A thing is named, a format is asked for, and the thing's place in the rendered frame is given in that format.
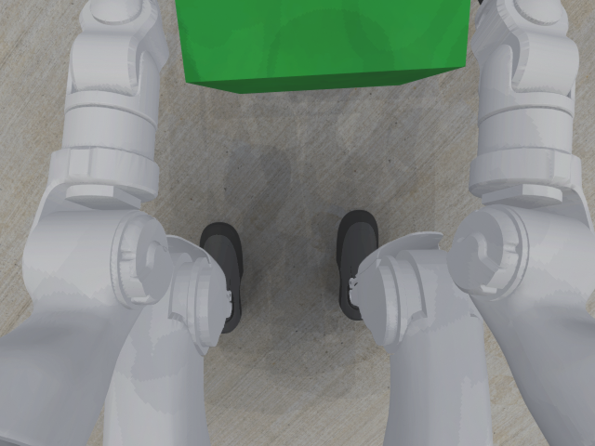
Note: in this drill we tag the left robot shin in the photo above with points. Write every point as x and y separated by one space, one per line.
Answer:
177 244

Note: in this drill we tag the left robot upper arm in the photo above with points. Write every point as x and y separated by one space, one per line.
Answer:
89 275

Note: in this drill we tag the right robot thigh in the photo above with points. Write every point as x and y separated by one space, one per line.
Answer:
439 390

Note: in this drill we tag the left robot forearm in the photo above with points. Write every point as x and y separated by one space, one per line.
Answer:
111 112

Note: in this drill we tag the right robot upper arm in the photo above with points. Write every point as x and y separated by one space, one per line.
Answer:
530 274

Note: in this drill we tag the carton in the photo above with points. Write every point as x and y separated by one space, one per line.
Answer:
260 46

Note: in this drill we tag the right robot forearm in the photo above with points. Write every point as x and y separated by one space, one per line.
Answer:
528 68

